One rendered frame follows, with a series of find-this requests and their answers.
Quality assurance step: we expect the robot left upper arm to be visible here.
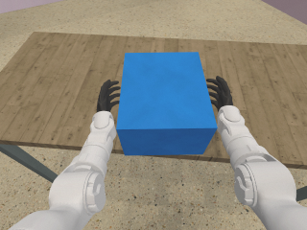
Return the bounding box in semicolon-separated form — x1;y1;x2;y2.
8;171;106;230

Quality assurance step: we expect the left robot forearm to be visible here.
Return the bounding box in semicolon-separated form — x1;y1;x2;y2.
48;111;117;207

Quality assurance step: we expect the carton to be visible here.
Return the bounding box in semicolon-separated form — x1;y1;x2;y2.
116;52;218;156

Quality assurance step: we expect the right robot hand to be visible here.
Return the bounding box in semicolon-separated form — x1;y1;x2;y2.
206;76;233;112

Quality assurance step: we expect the left robot hand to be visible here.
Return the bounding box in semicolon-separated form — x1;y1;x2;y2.
96;80;121;112

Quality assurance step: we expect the table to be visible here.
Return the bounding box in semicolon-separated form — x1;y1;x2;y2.
0;32;307;202

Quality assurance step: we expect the right robot forearm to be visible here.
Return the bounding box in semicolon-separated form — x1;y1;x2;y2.
217;105;296;199

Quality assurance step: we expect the robot right upper arm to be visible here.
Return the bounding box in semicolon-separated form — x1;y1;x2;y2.
234;161;307;230

